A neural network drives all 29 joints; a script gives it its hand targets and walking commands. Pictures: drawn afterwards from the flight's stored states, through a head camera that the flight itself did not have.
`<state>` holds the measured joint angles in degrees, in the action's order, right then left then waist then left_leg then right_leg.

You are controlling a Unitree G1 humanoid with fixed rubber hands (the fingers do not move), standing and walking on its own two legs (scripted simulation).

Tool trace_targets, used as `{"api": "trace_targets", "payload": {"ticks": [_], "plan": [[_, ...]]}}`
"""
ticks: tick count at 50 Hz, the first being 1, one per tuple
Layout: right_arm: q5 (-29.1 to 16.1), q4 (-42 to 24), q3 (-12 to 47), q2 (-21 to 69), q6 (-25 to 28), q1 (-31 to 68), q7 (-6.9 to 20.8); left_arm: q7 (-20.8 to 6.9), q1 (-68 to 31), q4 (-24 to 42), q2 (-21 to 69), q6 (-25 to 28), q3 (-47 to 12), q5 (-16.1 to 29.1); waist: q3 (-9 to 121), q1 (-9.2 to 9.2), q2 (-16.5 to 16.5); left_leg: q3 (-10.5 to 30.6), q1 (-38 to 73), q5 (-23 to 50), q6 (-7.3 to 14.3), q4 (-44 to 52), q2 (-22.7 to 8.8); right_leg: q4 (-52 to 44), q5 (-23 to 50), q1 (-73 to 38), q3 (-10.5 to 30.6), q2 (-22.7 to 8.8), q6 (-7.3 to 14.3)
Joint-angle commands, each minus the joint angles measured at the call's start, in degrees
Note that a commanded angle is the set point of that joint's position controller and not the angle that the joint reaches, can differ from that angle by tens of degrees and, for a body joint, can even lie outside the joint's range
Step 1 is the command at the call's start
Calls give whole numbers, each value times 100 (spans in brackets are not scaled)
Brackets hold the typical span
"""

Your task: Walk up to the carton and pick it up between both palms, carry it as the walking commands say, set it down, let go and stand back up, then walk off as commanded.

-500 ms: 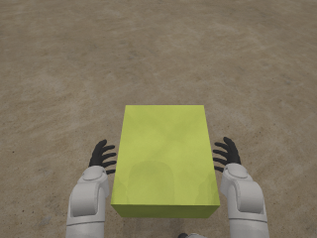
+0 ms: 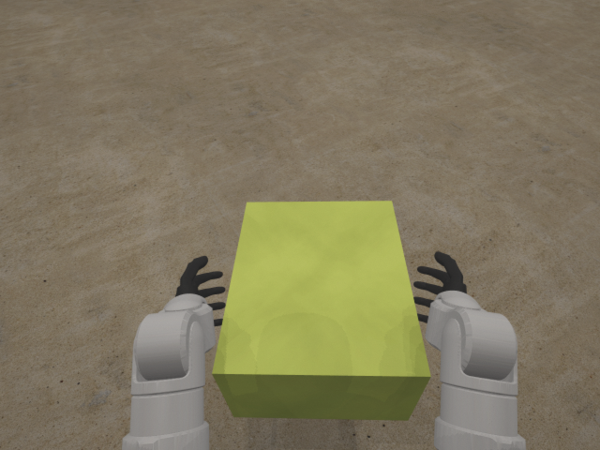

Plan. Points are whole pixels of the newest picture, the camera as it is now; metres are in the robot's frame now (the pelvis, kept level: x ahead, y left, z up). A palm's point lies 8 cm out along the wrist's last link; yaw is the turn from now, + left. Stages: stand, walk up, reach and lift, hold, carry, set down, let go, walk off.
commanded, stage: carry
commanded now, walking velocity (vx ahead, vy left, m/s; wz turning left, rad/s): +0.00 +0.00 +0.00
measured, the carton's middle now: (319, 300) +0.35 -0.01 -0.03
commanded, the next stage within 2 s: hold in 1.36 s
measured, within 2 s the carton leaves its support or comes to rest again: neither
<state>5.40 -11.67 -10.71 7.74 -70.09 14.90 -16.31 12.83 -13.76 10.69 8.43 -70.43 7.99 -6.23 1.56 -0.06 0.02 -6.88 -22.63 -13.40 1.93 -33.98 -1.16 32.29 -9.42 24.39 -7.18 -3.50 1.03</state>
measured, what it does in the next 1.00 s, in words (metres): stands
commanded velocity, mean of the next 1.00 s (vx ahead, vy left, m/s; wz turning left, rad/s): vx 0.00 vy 0.00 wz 0.00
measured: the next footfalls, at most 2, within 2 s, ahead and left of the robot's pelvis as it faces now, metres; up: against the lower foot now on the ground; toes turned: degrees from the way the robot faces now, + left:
none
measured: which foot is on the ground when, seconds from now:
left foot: down 0.00-1.00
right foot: down 0.00-1.00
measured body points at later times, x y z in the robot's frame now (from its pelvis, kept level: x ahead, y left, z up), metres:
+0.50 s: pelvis -0.01 +0.02 +0.00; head -0.04 +0.04 +0.45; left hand +0.27 +0.18 +0.04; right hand +0.28 -0.15 +0.07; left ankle +0.05 +0.10 -0.73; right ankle +0.08 -0.11 -0.73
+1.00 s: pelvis +0.02 +0.02 +0.00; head +0.03 +0.04 +0.45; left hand +0.29 +0.19 +0.00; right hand +0.30 -0.15 +0.02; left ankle +0.06 +0.10 -0.73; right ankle +0.08 -0.11 -0.73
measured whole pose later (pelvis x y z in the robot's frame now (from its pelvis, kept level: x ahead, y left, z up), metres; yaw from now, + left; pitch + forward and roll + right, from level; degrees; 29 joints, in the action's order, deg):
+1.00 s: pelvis +0.02 +0.02 +0.00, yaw +0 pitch +0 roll -1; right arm 9.7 3.5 -8.8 7.4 -42.4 7.2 -5.1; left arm 3.0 -4.8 -0.3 7.3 -44.8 9.5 -11.7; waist -0.1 0.7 1.7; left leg -7.8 -19.9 -15.8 4.1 -35.3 -0.6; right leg 32.5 -10.9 21.3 -6.4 -4.2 -0.8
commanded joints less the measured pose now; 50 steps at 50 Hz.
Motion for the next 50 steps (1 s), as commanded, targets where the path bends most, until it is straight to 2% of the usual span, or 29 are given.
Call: {"api": "trace_targets", "payload": {"ticks": [1, 4, 8, 9, 10, 11, 12, 14, 15, 16, 17, 20, 21, 24, 25, 26, 28, 30, 32, 34, 35, 38, 41, 42, 43, 44, 48, 49, 50], "plan": [[-2714, -660, 4096, 5590, 140, 3764, 2910, -2499, -3502, 707, 5656, 254, -3660, 2419, 2355, -18, 770, 587, 1116, -574, 60, 517, -410, -1715, -2080, -479, 1365, -970, 15], [-2772, -521, 4130, 5792, 169, 3593, 2937, -2488, -3512, 890, 5739, 330, -3793, 2438, 2275, -20, 352, 700, 829, -722, 93, 883, -527, -1333, -1532, -816, 954, -756, -31], [-2415, -36, 3796, 5383, 357, 3418, 3004, -2498, -3116, 127, 5511, 517, -3502, 2007, 2165, -59, 65, 823, 483, -1151, 69, 1158, -669, -1259, -1348, -999, 948, -651, 31], [-2563, -131, 3953, 5561, 342, 3467, 3000, -2482, -3328, 549, 5572, 531, -3708, 2141, 2126, -40, 221, 866, 280, -1410, 53, 1264, -627, -1193, -1426, -1093, 920, -602, -19], [-2359, 194, 3781, 5446, 392, 3325, 3006, -2514, -3236, 127, 5432, 581, -3468, 1989, 1898, -42, 390, 696, 231, -1290, -15, 1124, -529, -1310, -1635, -932, 974, -605, 5], [-2573, -386, 4051, 5504, 424, 3682, 3010, -2537, -3246, 348, 5681, 565, -3729, 2160, 1807, -34, 328, 693, 389, -982, -18, 1065, -561, -1371, -1500, -740, 1007, -687, -4], [-2265, 341, 3675, 5424, 481, 3480, 3017, -2544, -3151, -78, 5419, 665, -3357, 1864, 2009, -29, 385, 592, 582, -703, -12, 926, -523, -1403, -1562, -726, 1101, -705, 45], [-2218, 150, 3712, 5404, 646, 3424, 2997, -2578, -3264, 64, 5467, 796, -3523, 1988, 2037, -9, 446, 627, 807, -573, -33, 850, -494, -1512, -1659, -548, 1055, -702, 33], [-2266, 129, 3737, 5538, 654, 3473, 3017, -2568, -3351, 218, 5481, 814, -3592, 2029, 2026, -6, 191, 744, 777, -857, 45, 1048, -588, -1347, -1477, -559, 894, -568, -5], [-1831, 1007, 3212, 5281, 790, 3221, 3027, -2595, -3184, -613, 5258, 933, -3074, 1649, 1907, -23, -11, 857, 526, -1297, 63, 1186, -651, -1311, -1567, -607, 913, -533, 25], [-2045, 391, 3496, 5332, 860, 3427, 3023, -2576, -3371, 14, 5459, 992, -3475, 1939, 1784, -13, -200, 932, 492, -1573, 70, 1339, -666, -1247, -1749, -401, 904, -533, -8], [-1938, 383, 3394, 5288, 1041, 3461, 2984, -2554, -3393, -93, 5465, 1119, -3398, 1870, 2158, -18, -110, 890, 497, -1063, 127, 1301, -791, -853, -663, -1018, 730, -383, -21], [-1579, 1101, 3032, 5135, 1195, 3213, 2993, -2577, -3356, -547, 5236, 1302, -3072, 1568, 2222, -20, -156, 914, 431, -1032, 126, 1371, -820, -736, -469, -1136, 627, -303, -1], [-1720, 511, 3342, 5257, 1360, 3112, 2997, -2633, -3228, -106, 5341, 1423, -3442, 1763, 1862, -10, -215, 977, 150, -1803, 109, 1582, -797, -756, -887, -1018, 633, -223, -67], [-1549, 665, 3208, 5097, 1504, 3201, 2976, -2662, -3326, -303, 5245, 1520, -3263, 1672, 1942, -4, 33, 940, 128, -1852, 117, 1524, -837, -762, -1039, -1093, 611, -232, -29], [-1839, 128, 3594, 5298, 1482, 3231, 2949, -2639, -3393, 343, 5349, 1511, -3692, 2022, 1915, 1, 3, 882, 25, -1635, 54, 1474, -763, -800, -899, -1162, 730, -336, -49], [-1741, 257, 3597, 5234, 1517, 3092, 2906, -2638, -3297, 120, 5386, 1511, -3682, 1977, 1881, 17, -176, 774, 339, -828, 72, 1278, -762, -680, -327, -1047, 630, -338, -23], [-1286, 972, 3086, 4936, 1773, 2720, 2917, -2658, -2810, -771, 5109, 1731, -3202, 1506, 2086, 33, -184, 882, 667, -471, 92, 1268, -839, -597, -128, -1052, 562, -295, -24], [-1572, 506, 3629, 5186, 1848, 2472, 2921, -2653, -2909, 102, 5212, 1859, -3674, 1787, 2120, 47, 12, 933, 690, -237, 134, 1205, -840, -475, -46, -1122, 462, -293, -70], [-1561, 395, 3487, 5032, 2005, 2922, 2908, -2647, -3124, -13, 5089, 1969, -3542, 1796, 2117, 37, -6, 829, 698, -46, 136, 1101, -841, -512, 120, -1212, 536, -365, -43], [-1297, 1146, 3292, 5002, 2109, 2420, 2928, -2656, -2691, -578, 5037, 2107, -3291, 1468, 1871, 76, -46, 844, 700, 47, 100, 1091, -832, -410, 107, -1061, 458, -336, -56], [-1520, 675, 3789, 5047, 2355, 2425, 2929, -2653, -2612, -172, 5078, 2342, -3644, 1603, 2063, 69, 1, 786, 984, 888, 149, 735, -795, -334, 568, -1136, 529, -444, -17], [-1361, 918, 3635, 4879, 2620, 2275, 2927, -2621, -2391, -444, 4907, 2595, -3451, 1374, 2236, 74, -137, 705, 1128, 1409, 143, 499, -762, -223, 830, -1219, 506, -421, 15], [-1398, 760, 3685, 4856, 2675, 2328, 2935, -2604, -2418, -249, 4855, 2642, -3464, 1390, 2266, 45, -172, 723, 1147, 1238, 158, 564, -757, -290, 740, -1190, 531, -460, 32], [-1228, 1216, 3553, 4785, 2783, 2048, 2949, -2615, -2093, -745, 4749, 2752, -3297, 1187, 2093, 48, -164, 901, 1136, 1393, 138, 624, -850, -133, 517, -1089, 508, -416, 24], [-1449, 633, 3798, 4846, 2898, 2273, 2961, -2638, -2303, -267, 4905, 2836, -3605, 1427, 2135, 62, -204, 935, 1145, 1546, 152, 611, -918, -145, 487, -1113, 460, -341, 6], [-1319, 857, 3892, 4816, 3191, 2200, 2935, -2651, -2446, -228, 4742, 3174, -3607, 1379, 2287, 80, 123, 818, 1199, 1536, 235, 391, -850, -52, 960, -1299, 506, -410, 109], [-1436, 589, 3933, 4801, 3155, 2545, 2941, -2611, -2541, -107, 4784, 3125, -3756, 1432, 2198, 75, -103, 788, 1098, 1324, 220, 455, -807, -147, 873, -1251, 565, -449, 96], [-1594, 264, 4047, 4870, 3069, 2481, 2930, -2591, -2540, 251, 4862, 3038, -3874, 1567, 2237, 92, -39, 815, 1085, 986, 206, 556, -759, -196, 538, -1208, 554, -433, 87]]}}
